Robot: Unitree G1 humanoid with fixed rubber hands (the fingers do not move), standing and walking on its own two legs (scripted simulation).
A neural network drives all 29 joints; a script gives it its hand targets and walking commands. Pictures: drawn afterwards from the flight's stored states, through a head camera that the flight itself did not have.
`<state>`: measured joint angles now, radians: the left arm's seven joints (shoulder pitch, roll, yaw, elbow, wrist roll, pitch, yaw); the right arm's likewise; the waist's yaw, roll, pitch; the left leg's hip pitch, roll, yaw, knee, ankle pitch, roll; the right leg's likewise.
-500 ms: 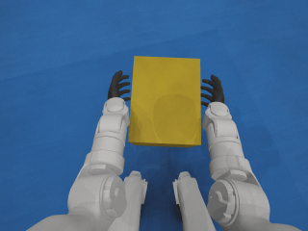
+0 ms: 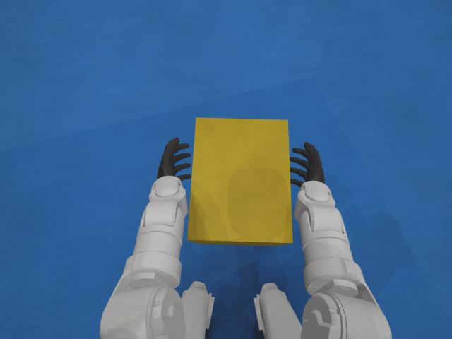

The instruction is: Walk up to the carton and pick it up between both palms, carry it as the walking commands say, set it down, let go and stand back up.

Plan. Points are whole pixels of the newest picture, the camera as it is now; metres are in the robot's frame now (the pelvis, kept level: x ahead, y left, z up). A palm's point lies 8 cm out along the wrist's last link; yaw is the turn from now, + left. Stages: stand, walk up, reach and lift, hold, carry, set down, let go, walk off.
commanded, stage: reach and lift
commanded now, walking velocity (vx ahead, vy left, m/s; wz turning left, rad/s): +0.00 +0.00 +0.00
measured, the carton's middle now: (239, 187) +0.41 -0.01 -0.12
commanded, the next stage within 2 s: none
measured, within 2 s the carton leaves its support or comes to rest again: neither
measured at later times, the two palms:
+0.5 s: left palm (157, 173) +0.37 +0.13 +0.04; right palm (328, 182) +0.36 -0.14 +0.04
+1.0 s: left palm (140, 161) +0.36 +0.13 +0.11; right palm (350, 172) +0.34 -0.14 +0.11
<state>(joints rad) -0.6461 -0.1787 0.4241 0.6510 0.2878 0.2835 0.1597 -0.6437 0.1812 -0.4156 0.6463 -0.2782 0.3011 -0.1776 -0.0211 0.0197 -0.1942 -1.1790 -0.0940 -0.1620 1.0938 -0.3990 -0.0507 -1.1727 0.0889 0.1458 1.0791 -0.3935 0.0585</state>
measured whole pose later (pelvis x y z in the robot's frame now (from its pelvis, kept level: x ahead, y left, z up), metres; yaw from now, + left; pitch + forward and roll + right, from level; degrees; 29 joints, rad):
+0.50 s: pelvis +0.02 +0.00 +0.06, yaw +0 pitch +17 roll +0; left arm -0.49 -0.20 0.40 0.55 0.32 0.34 0.07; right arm -0.46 0.22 -0.39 0.51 -0.31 0.36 -0.08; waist -0.02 0.01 -0.10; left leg -0.75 -0.07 -0.17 0.74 -0.28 -0.04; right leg -0.74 0.06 0.15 0.73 -0.28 0.04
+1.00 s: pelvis +0.03 +0.01 +0.10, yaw +1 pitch +3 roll +0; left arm -0.39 -0.19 0.30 0.49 0.32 0.53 0.06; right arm -0.37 0.18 -0.31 0.46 -0.31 0.55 -0.03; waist -0.05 0.01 -0.06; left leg -0.31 -0.06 -0.17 0.47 -0.21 -0.02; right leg -0.29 0.02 0.15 0.45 -0.21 0.04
